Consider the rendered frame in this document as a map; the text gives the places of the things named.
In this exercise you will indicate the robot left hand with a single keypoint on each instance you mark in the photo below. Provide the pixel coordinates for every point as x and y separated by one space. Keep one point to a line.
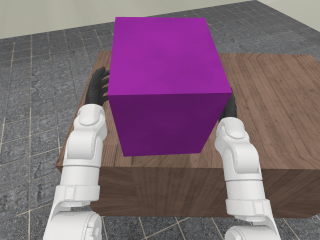
95 92

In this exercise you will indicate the left robot forearm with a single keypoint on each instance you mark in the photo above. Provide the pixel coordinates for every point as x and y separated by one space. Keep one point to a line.
81 163

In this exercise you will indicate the robot right hand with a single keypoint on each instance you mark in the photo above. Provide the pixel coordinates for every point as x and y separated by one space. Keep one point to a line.
230 109

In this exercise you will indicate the pedestal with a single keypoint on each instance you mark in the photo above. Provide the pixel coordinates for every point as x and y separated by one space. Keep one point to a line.
278 100

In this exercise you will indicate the carton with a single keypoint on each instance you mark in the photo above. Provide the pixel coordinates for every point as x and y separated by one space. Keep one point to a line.
167 86

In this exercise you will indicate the right robot upper arm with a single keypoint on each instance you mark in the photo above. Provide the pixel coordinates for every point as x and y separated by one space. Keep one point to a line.
250 232

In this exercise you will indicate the left robot upper arm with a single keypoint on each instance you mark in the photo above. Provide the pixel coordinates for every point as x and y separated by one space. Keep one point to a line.
75 225

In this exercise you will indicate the right robot forearm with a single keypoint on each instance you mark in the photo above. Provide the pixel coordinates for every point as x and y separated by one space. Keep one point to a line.
242 172

